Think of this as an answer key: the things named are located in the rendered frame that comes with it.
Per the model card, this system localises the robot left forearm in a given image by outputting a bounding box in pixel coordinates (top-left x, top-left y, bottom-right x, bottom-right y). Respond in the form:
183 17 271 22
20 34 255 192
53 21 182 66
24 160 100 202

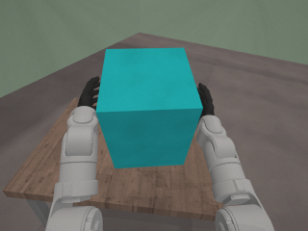
45 106 98 231

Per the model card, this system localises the robot right hand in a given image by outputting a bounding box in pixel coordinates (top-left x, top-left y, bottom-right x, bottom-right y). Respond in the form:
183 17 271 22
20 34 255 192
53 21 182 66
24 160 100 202
196 83 215 120

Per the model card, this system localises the robot left hand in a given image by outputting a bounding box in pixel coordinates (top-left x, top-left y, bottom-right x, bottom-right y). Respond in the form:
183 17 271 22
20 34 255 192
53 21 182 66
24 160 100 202
77 76 101 110

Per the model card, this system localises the robot right forearm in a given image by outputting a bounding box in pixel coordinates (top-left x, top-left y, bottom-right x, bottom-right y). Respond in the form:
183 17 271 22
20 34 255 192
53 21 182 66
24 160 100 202
195 115 274 231

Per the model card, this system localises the table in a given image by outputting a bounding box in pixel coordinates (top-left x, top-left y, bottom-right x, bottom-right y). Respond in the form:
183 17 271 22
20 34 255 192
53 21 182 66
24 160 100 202
3 97 239 228

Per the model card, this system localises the carton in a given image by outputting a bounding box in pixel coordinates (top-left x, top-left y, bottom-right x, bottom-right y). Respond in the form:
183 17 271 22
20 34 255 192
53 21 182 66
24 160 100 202
95 47 203 168

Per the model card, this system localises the robot right upper arm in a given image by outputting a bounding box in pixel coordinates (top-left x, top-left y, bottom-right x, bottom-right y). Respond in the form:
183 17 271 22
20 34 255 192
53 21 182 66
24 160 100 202
215 204 273 231

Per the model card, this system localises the robot left upper arm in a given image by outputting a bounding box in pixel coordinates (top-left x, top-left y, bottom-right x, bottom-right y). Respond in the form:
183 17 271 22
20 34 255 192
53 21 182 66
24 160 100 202
46 206 103 231

